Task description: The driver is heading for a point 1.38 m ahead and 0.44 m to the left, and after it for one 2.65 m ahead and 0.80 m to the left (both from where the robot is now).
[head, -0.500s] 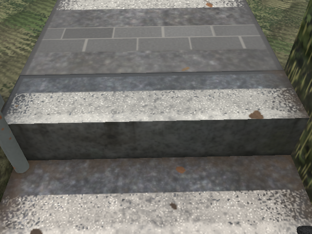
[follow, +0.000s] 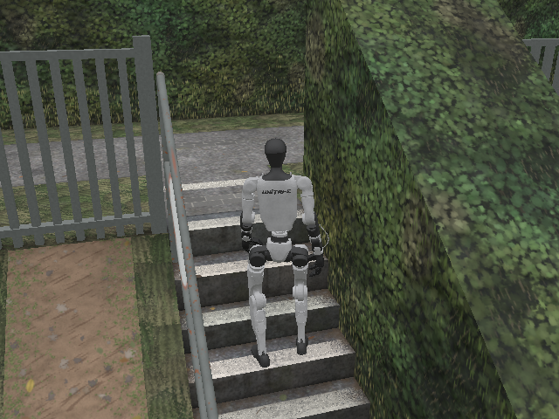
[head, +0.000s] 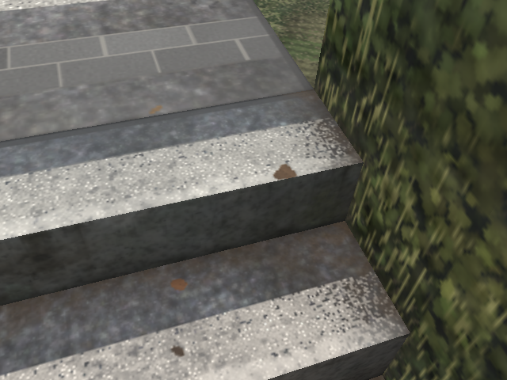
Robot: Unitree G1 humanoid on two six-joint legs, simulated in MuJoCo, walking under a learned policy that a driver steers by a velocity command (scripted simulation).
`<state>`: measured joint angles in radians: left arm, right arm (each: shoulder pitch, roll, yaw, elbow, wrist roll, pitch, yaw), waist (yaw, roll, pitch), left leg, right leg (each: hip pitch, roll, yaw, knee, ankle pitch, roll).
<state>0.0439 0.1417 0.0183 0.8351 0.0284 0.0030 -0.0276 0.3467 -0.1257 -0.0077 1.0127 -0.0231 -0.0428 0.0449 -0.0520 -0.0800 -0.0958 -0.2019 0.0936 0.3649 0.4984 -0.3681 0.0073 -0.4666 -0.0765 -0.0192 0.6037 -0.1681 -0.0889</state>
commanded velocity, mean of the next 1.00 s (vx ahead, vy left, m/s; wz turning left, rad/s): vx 0.29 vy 0.00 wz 0.51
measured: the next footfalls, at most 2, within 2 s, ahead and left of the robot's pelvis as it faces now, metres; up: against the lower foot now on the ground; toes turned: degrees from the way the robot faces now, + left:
left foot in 0.40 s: +0.09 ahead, +0.21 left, +0.17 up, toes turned +20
right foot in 1.12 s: +0.03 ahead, -0.01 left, +0.00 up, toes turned +23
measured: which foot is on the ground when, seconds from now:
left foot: down 0.00-0.00, up 0.02-0.38, down 0.40-1.00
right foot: down 0.00-0.48, up 0.50-1.00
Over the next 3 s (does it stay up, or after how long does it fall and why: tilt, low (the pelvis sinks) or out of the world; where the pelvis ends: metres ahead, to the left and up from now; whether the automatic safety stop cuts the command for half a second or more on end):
stays up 0.76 0.22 0.50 its command is cut before an obstacle after 1.8 s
